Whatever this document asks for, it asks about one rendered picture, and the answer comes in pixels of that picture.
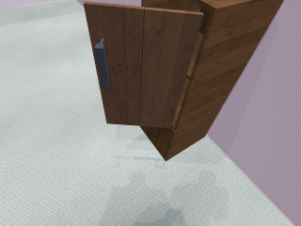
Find cupboard door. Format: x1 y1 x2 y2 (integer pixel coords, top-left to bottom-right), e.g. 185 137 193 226
84 1 204 128

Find handle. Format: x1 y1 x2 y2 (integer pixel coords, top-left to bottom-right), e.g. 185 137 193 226
94 39 110 89

